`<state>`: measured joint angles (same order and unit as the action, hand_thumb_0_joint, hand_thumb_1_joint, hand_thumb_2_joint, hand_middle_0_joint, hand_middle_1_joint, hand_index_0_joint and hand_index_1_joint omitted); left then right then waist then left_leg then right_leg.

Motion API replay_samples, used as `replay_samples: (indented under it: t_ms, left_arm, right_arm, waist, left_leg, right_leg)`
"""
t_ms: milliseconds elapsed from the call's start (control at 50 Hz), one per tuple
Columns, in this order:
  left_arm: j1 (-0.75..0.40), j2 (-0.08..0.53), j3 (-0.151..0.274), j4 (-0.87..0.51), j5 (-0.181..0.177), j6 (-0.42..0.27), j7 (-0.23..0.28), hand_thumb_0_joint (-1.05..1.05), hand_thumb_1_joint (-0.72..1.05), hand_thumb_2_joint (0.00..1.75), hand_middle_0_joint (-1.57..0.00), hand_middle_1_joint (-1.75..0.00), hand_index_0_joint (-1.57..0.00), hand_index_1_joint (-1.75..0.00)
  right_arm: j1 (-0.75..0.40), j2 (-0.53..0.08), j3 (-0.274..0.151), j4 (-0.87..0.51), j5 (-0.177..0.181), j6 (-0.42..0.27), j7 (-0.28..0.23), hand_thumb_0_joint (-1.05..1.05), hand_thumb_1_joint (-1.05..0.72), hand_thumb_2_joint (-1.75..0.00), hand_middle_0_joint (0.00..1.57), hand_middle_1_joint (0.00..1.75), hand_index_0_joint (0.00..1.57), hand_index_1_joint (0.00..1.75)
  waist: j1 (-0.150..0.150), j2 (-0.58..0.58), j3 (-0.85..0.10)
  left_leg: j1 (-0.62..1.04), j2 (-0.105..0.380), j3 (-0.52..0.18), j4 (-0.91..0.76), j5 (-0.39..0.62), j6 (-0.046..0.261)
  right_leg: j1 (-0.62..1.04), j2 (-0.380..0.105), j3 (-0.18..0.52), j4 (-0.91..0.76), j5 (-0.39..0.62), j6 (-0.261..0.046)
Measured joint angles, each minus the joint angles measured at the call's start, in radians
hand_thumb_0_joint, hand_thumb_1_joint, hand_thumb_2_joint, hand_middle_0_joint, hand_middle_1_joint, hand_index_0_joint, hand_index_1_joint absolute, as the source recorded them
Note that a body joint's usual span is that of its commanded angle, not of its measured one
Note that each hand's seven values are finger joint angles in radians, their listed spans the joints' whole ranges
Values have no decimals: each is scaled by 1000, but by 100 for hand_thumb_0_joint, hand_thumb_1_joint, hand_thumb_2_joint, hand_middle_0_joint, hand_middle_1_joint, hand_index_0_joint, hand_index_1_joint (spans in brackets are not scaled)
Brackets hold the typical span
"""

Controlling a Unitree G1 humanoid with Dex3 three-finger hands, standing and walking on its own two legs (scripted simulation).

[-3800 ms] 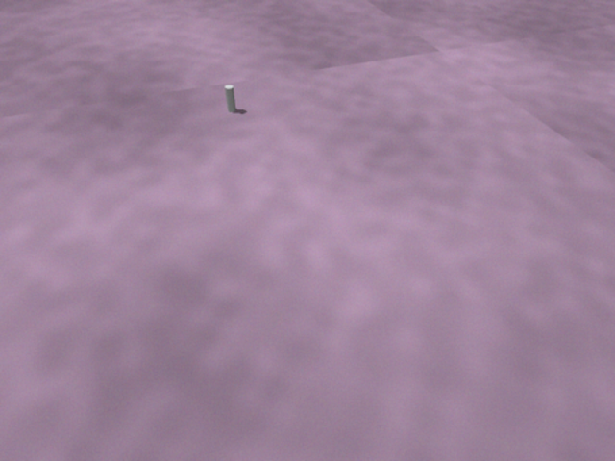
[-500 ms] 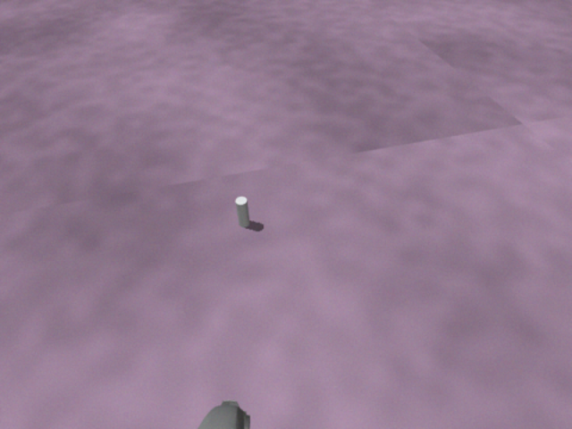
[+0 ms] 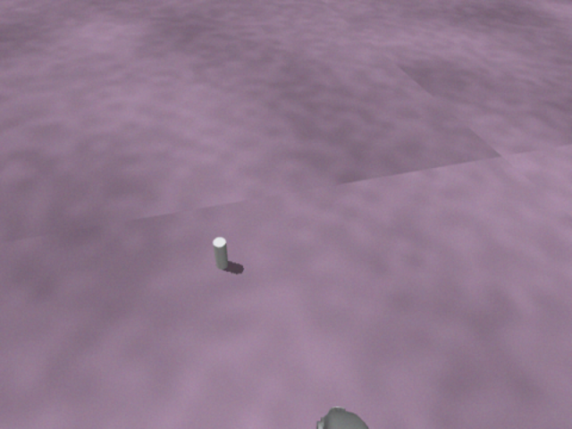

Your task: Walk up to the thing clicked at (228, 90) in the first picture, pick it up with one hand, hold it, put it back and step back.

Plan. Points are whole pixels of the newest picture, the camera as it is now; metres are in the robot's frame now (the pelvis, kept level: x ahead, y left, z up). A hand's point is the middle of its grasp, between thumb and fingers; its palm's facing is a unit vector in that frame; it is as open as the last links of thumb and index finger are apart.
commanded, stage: walk up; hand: left
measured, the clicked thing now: (220, 253) +0.91 +0.18 -0.70
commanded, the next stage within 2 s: none
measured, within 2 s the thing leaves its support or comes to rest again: neither
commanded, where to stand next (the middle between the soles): +0.57 -0.03 m, yaw +0 degrees
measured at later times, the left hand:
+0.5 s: hand (119, 410) +0.20 +0.24 -0.13, palm faces +0.03 -0.92 -0.38, open 7.4 cm
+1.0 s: hand (127, 308) +0.38 +0.27 -0.14, palm faces -0.05 -0.93 -0.36, open 7.4 cm
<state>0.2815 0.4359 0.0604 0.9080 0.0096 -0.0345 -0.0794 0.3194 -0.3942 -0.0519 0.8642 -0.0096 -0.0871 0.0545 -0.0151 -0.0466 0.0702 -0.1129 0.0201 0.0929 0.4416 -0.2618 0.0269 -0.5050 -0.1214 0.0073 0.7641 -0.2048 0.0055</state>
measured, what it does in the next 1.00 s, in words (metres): walks ahead: right foot, then left foot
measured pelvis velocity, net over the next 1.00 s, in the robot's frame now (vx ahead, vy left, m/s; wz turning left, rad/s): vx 0.33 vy -0.01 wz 0.00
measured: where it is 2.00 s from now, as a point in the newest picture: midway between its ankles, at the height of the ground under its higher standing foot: (267, 353)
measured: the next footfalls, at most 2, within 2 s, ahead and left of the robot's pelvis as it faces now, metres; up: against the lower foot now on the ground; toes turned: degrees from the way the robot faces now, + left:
right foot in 0.12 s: +0.20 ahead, -0.17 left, +0.00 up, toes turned -5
left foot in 0.58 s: +0.35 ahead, +0.11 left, +0.00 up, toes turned +6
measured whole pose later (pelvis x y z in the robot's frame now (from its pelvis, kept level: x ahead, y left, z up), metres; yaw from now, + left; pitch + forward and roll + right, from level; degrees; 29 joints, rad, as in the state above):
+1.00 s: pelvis +0.33 -0.01 +0.00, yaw +0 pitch -4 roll +1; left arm 0.30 0.42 0.05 0.92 0.01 -0.03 -0.07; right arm 0.35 -0.41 -0.06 0.86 -0.01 -0.07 0.05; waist -0.02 -0.02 0.08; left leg -0.11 0.01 0.11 0.45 -0.28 0.03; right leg -0.46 -0.10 -0.01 0.71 -0.21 0.00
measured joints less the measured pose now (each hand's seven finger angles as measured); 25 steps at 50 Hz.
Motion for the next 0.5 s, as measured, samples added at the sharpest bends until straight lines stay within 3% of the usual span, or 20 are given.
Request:
replay_samples:
  t_ms: [120,160,220,260,360,500]
  left_arm:
    - [-9,-3,8,14,3,-21,-5,1,90,90,-20,-30,-20,-30]
    - [-24,-20,13,16,9,-38,6,1,90,90,-20,-30,-20,-30]
    - [-27,-37,3,-9,-1,-59,21,1,90,90,-20,-30,-20,-30]
    - [-14,-55,-8,-18,-10,-62,28,1,90,90,-20,-30,-20,-30]
    - [28,-67,-25,-17,-11,-54,36,1,90,90,-21,-30,-21,-30]
    - [53,-37,-12,-39,1,-49,36,1,90,90,-21,-30,-21,-30]
  right_arm:
    - [34,-34,-12,16,-1,19,-1,0,-90,-90,21,30,21,30]
    - [30,-47,-16,27,-2,29,-9,0,-90,-90,21,30,21,30]
    - [11,-38,-5,46,-3,47,-16,1,-90,-90,21,30,20,30]
    - [-12,-41,-1,51,4,50,-14,1,-90,-90,21,30,20,30]
    - [-47,-41,-10,31,10,49,2,1,-90,-90,21,30,20,30]
    - [-53,-27,-21,47,-13,63,25,0,-90,-90,21,30,20,30]
  waist:
    - [-7,36,-31]
    - [-3,95,-21]
    - [22,97,-5]
    - [35,104,3]
    - [40,124,11]
    - [50,99,10]
  left_leg:
    - [29,17,6,88,-128,-38]
    - [-11,69,-25,232,-183,-8]
    - [-142,20,-84,532,-201,6]
    - [-225,-1,-99,626,-163,8]
    - [-361,19,-135,566,-36,-2]
    - [-370,63,-106,268,55,-29]
  right_leg:
    - [114,18,-25,-186,59,-14]
    - [131,60,-60,-146,20,-7]
    - [159,56,-64,-119,-32,-15]
    - [204,58,-60,-170,-23,-17]
    - [303,81,-74,-287,-7,-23]
    - [378,97,-117,-306,-73,-18]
